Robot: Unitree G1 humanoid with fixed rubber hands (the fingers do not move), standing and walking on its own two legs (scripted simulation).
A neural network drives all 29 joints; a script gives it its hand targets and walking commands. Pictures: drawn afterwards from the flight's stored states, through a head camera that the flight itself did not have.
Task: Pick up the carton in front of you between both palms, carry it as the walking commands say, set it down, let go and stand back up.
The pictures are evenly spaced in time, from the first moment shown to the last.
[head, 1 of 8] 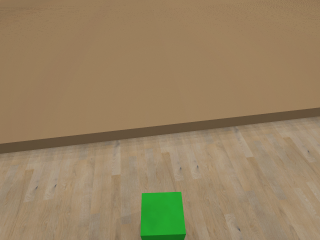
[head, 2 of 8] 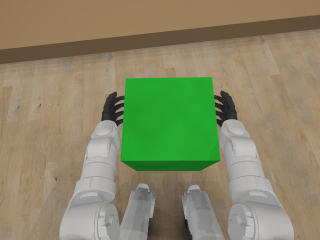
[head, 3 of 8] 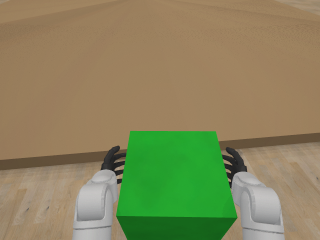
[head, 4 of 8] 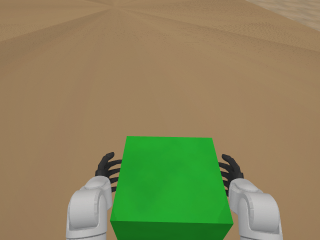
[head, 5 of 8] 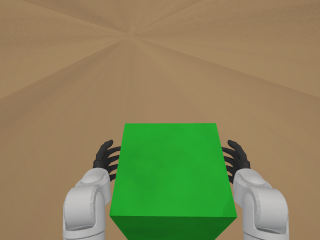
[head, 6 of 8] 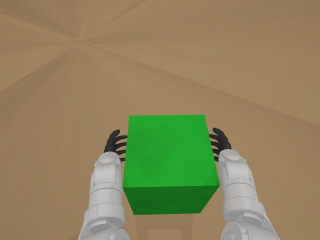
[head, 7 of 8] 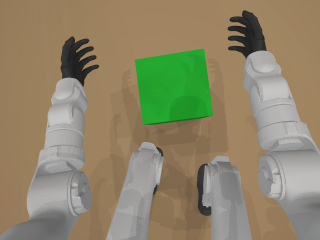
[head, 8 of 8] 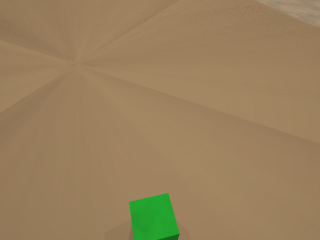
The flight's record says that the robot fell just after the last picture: no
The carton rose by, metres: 0.89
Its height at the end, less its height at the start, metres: +0.12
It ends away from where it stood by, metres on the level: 5.40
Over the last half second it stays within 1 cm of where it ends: yes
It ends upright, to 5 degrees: yes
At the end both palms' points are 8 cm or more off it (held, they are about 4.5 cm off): yes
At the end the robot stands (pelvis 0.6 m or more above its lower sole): yes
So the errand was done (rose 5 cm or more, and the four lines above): yes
